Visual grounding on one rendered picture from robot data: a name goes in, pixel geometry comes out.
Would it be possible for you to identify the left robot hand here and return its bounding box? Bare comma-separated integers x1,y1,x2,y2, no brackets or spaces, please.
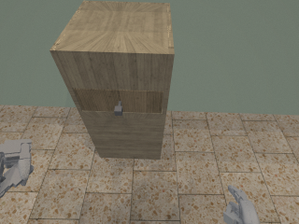
0,138,35,198

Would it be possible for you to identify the handle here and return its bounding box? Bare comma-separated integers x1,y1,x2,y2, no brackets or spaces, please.
114,101,123,116

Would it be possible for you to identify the cabinet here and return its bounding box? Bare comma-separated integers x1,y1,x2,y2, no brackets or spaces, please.
50,0,175,160

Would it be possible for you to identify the drawer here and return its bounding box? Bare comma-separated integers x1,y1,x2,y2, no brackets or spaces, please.
73,88,164,114

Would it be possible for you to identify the right robot hand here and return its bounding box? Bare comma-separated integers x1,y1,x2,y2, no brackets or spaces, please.
223,185,261,224

